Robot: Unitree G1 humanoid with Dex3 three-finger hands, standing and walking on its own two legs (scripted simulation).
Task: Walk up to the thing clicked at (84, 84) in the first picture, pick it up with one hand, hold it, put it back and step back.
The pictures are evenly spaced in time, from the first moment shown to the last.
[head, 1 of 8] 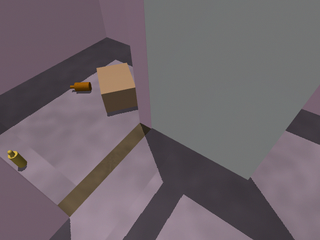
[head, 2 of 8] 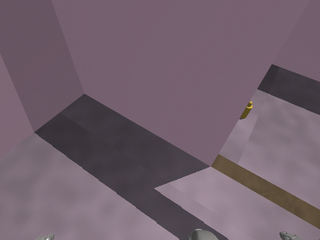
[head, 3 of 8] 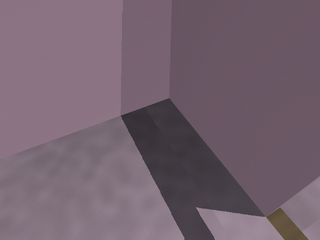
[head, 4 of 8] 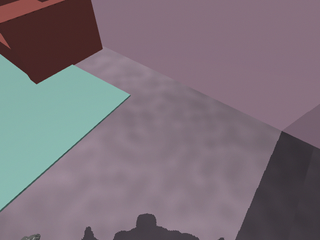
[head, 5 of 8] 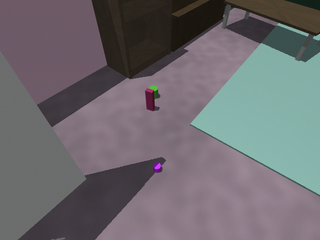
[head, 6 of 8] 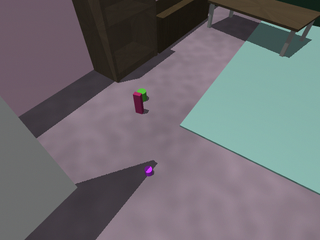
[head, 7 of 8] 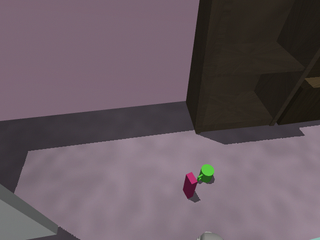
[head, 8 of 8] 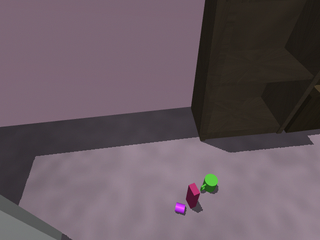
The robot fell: no
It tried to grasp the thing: no
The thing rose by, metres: 0.00
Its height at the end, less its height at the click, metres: +0.00
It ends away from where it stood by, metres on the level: 0.00
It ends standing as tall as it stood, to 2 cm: yes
